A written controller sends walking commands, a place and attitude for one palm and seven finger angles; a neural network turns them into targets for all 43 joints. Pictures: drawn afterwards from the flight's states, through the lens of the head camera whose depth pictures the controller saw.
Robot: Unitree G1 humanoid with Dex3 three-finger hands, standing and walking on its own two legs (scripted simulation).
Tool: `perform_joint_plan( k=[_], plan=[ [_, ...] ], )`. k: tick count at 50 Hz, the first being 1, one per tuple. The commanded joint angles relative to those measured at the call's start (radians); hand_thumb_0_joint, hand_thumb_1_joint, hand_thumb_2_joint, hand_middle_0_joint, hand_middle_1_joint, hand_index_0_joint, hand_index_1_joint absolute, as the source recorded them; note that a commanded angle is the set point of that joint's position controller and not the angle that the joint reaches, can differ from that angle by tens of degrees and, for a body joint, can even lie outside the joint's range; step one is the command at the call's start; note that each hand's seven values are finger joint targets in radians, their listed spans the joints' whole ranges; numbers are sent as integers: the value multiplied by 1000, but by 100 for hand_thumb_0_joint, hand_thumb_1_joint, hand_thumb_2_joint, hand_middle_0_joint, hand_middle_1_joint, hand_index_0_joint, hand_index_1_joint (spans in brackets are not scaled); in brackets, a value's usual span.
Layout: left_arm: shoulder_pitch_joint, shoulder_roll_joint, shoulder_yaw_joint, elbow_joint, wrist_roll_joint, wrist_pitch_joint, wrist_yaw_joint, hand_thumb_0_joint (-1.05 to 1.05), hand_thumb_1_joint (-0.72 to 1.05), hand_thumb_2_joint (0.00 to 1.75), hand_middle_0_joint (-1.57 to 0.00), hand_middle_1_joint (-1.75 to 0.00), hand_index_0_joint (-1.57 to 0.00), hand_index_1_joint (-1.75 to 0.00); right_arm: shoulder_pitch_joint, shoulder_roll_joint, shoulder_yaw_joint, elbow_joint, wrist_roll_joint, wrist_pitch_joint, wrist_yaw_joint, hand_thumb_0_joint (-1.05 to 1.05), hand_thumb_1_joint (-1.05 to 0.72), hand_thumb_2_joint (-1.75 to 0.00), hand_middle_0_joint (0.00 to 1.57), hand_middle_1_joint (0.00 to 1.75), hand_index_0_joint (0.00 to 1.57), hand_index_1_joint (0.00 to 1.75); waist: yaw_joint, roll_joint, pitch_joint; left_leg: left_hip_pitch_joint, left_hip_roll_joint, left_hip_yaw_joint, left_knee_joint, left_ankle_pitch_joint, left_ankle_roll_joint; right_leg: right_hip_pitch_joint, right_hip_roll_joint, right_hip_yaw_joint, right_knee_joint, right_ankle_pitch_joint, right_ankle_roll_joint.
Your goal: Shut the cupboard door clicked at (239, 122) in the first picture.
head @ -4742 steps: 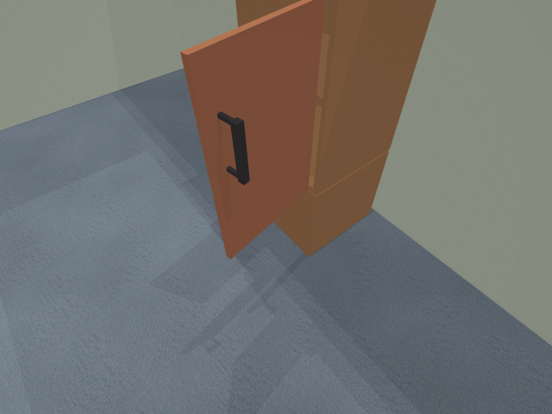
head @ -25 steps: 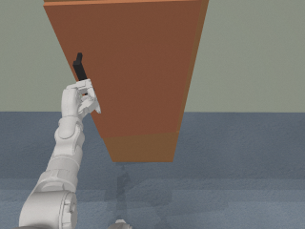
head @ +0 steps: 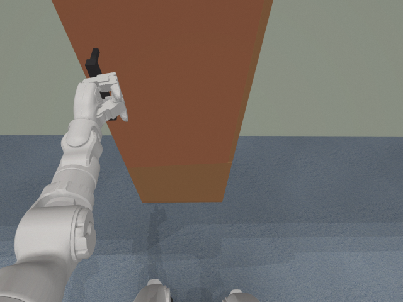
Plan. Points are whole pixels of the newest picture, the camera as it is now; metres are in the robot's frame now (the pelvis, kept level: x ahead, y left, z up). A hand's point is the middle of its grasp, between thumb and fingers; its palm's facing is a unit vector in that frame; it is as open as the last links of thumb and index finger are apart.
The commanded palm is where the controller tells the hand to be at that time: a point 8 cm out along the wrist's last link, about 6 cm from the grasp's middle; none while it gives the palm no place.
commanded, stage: push the door shut along its arc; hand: left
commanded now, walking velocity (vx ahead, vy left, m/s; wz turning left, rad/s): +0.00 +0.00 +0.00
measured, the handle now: (104, 87) +0.55 +0.19 +0.10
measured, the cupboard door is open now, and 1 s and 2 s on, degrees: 3 0 0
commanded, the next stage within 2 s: pull the fist back off the door in 0.32 s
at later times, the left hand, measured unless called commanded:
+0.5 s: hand (126, 97) +0.50 +0.13 +0.11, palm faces -0.03 -1.00 +0.00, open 3.2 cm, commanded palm +0.52 +0.16 +0.10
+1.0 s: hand (137, 105) +0.49 +0.11 +0.10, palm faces +0.09 -1.00 -0.01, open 3.1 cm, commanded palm +0.44 +0.16 +0.10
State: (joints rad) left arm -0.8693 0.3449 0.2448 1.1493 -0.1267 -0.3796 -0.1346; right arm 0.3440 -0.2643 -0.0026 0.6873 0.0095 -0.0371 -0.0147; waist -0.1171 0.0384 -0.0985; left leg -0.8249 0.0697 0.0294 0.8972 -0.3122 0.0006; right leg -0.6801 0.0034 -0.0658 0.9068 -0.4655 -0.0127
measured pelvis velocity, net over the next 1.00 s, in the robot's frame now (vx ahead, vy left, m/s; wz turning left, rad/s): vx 0.01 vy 0.00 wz -0.05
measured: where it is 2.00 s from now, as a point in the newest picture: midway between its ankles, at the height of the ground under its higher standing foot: outside the picture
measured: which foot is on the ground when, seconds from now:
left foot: down 0.00-1.00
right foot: down 0.00-1.00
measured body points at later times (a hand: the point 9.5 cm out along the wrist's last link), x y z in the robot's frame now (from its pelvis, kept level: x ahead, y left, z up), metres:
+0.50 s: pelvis -0.03 +0.00 -0.02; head +0.08 +0.02 +0.42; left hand +0.50 +0.19 +0.11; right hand -0.02 -0.27 -0.13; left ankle +0.07 +0.12 -0.69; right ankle -0.01 -0.11 -0.69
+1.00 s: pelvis +0.01 +0.00 +0.00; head +0.08 -0.01 +0.44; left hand +0.48 +0.17 +0.10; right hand -0.02 -0.25 -0.13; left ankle +0.07 +0.12 -0.69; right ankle -0.01 -0.11 -0.69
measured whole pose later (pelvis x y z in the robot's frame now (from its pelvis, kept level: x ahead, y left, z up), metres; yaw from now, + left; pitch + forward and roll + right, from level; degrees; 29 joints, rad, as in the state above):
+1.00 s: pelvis +0.01 +0.00 +0.00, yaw -3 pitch +15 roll -2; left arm -0.76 0.26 0.30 1.02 -0.08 -0.38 0.07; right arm 0.46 -0.25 -0.01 0.68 -0.02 -0.01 0.03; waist -0.14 0.06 -0.11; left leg -0.83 0.07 0.04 0.90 -0.33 0.00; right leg -0.71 0.03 -0.02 0.90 -0.46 -0.01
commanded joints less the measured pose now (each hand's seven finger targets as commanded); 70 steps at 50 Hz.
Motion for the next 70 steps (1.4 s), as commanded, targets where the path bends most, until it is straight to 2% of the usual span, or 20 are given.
perform_joint_plan(
  k=[1,6,8,11,21,22,24,27,29,32,35,40,42,50,52,61,66,68,69,70],
  plan=[
    [-562,183,9,-152,8,-46,-36,0,90,90,-130,-150,-130,-150,130,-165,-57,-53,-4,-27,-12,0,-90,-90,20,30,20,30,-76,-7,-341,377,-42,-76,-57,94,30,-99,38,49,-154,229,7],
    [-631,215,29,-141,3,-37,-61,0,90,90,-130,-150,-130,-150,167,-176,-63,-37,-11,-35,-10,0,-90,-90,20,30,20,30,-84,39,-409,391,-38,-90,-32,118,31,-129,42,47,-135,219,0],
    [-687,208,14,-157,6,-43,-71,0,90,90,-130,-150,-130,-150,189,-178,-64,-31,-13,-38,-9,0,-90,-90,20,30,20,30,-104,42,-428,399,-38,-95,-21,140,35,-148,43,44,-126,230,1],
    [-732,198,-16,-112,15,-20,-76,0,90,90,-130,-150,-130,-150,195,-179,-63,-15,-8,-36,-14,0,-90,-90,20,30,20,30,-134,29,-360,364,-34,-97,-22,62,36,-199,45,47,-146,164,6],
    [-860,193,-77,-81,10,10,-100,0,90,90,-130,-150,-130,-150,194,-197,-44,0,3,-94,-28,0,-90,-90,20,30,20,30,-182,95,-335,318,-25,-119,-18,-141,37,-313,39,51,-136,5,3],
    [-887,202,75,-93,-53,20,44,0,90,90,-130,-150,-130,-150,189,-181,-41,-12,-11,-98,-32,0,-90,-90,20,30,20,30,-131,97,-347,274,-25,-140,-38,-193,25,-302,36,39,-125,-10,4],
    [-841,155,49,-86,-6,22,180,0,90,90,-130,-150,-130,-150,198,-177,-43,-19,-28,-106,-15,0,-90,-90,20,30,20,30,-149,67,-371,300,-20,-157,-58,-216,22,-306,38,23,-109,-9,13],
    [-866,157,-5,-92,95,5,247,0,90,90,-130,-150,-130,-150,213,-177,-45,-21,-48,-101,14,0,-90,-90,20,30,20,30,-158,106,-389,303,-32,-144,-46,-199,22,-310,34,23,-104,-8,8],
    [-856,184,-15,-88,140,-15,246,0,90,90,-130,-150,-130,-150,212,-181,-47,-27,-54,-92,25,0,-90,-90,20,30,20,30,-154,113,-405,310,-35,-144,-39,-186,23,-309,34,27,-103,-10,3],
    [-820,172,-21,-94,128,-28,213,0,90,90,-130,-150,-130,-150,201,-182,-48,-43,-49,-86,29,0,-90,-90,20,30,20,30,-140,105,-403,315,-37,-134,-45,-177,22,-279,38,32,-116,-10,-3],
    [-712,231,80,-80,69,-25,192,0,90,90,-130,-150,-130,-150,196,-184,-48,-59,-43,-78,27,0,-90,-90,20,30,20,30,-93,58,-428,295,-38,-116,-53,-136,24,-196,43,36,-130,11,-1],
    [-503,216,108,-176,88,-53,204,0,90,90,-130,-150,-130,-150,196,-163,-54,-99,-41,-46,38,0,-90,-90,20,30,20,30,-27,42,-438,324,-35,-82,-66,1,24,-101,50,26,-133,103,-1],
    [-452,175,96,-226,74,-61,208,0,90,90,-130,-150,-130,-150,193,-156,-61,-109,-38,-32,39,0,-90,-90,20,30,20,30,-26,-16,-426,323,-37,-64,-71,51,29,-44,56,30,-148,159,4],
    [-259,95,53,-456,35,-84,188,0,90,90,-130,-150,-130,-150,148,-136,-77,-113,-17,-4,28,0,-90,-90,20,30,20,30,7,-6,-423,437,-47,-33,-84,207,29,54,59,34,-161,368,7],
    [-213,17,-14,-519,25,-74,175,0,90,90,-130,-150,-130,-150,125,-123,-75,-120,-10,-5,29,0,-90,-90,20,30,20,30,6,28,-404,466,-50,-26,-91,236,27,62,57,31,-167,405,7],
    [74,-73,-84,-713,-1,-20,176,0,90,90,-130,-150,-130,-150,28,-104,-71,-161,6,-12,23,0,-90,-90,20,30,20,30,53,-34,-343,502,-58,-11,-119,306,29,158,44,32,-183,529,11],
    [4,-56,-90,-704,4,-6,177,0,90,90,-130,-150,-130,-150,-21,-99,-57,-156,10,-9,7,0,-90,-90,20,30,20,30,33,-71,-260,462,-66,-12,-130,208,30,149,31,49,-209,469,16],
    [-58,-13,-65,-694,4,-14,173,0,90,90,-130,-150,-130,-150,-29,-103,-52,-146,10,-9,-4,0,-90,-90,20,30,20,30,28,-73,-253,454,-69,-14,-127,185,32,146,26,63,-218,446,18],
    [-55,-50,-93,-681,1,-13,166,0,90,90,-130,-150,-130,-150,-45,-95,-50,-147,10,-12,-4,0,-90,-90,20,30,20,30,30,-32,-265,465,-72,-12,-126,180,29,144,22,63,-216,441,16],
    [-81,-41,-84,-680,-4,-19,160,0,90,90,-130,-150,-130,-150,-45,-97,-48,-144,10,-14,-6,0,-90,-90,20,30,20,30,28,-49,-288,475,-70,-18,-122,193,29,143,22,61,-210,451,15]
  ],
)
